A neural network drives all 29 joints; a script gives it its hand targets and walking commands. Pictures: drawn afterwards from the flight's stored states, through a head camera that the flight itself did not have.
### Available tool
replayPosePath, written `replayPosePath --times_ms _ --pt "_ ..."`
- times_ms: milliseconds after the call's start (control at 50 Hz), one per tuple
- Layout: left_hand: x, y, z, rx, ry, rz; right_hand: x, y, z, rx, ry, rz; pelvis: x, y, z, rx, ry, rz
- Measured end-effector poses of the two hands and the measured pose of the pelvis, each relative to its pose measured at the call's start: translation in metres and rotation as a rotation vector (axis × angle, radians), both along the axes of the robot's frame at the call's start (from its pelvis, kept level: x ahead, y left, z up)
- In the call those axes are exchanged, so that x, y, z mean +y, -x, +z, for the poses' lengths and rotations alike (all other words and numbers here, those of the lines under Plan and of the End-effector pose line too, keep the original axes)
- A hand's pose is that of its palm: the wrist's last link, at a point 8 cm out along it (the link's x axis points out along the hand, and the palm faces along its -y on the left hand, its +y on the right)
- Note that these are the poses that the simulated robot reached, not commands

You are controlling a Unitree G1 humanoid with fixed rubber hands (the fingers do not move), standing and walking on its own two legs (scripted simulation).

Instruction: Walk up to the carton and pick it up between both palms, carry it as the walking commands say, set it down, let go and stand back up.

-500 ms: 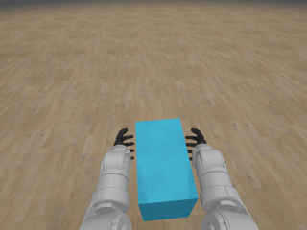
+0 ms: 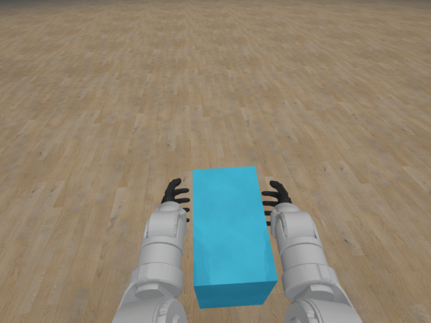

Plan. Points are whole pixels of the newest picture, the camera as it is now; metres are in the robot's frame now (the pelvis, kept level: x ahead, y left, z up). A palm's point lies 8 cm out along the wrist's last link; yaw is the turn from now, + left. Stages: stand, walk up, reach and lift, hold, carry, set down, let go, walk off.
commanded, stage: reach and lift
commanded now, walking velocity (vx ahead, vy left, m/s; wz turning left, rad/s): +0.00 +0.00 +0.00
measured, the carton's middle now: (227, 237) +0.32 +0.00 -0.03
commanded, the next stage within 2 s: hold in 0.38 s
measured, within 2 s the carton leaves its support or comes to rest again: neither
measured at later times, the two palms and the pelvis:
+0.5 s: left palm (167, 215) +0.31 +0.12 +0.06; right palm (285, 218) +0.31 -0.11 +0.06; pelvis +0.01 +0.00 +0.00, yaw +0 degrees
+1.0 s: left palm (167, 220) +0.30 +0.12 +0.07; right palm (285, 221) +0.30 -0.11 +0.06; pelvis -0.01 +0.00 +0.00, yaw +1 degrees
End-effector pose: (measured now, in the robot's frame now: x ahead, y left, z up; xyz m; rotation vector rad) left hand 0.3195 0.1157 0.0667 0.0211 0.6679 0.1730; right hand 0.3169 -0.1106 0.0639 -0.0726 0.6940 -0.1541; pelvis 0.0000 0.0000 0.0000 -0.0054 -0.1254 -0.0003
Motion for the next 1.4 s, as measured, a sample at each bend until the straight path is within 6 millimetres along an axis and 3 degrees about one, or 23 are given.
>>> replayPosePath --times_ms 420,840,1400 --pt "0.005 0.004 -0.003 0.004 0.003 -0.049 0.000 0.006 -0.002 0.010 0.001 0.046 0.003 -0.010 0.002 -0.019 -0.001 0.000" --pt "0.001 0.021 -0.001 0.004 0.012 -0.041 -0.003 0.021 -0.001 0.017 0.003 0.040 -0.002 0.004 -0.001 -0.043 -0.002 0.009" --pt "0.001 0.016 -0.001 -0.004 0.004 -0.039 -0.003 0.016 -0.002 0.014 0.004 0.050 -0.003 0.000 0.000 -0.026 -0.002 0.008"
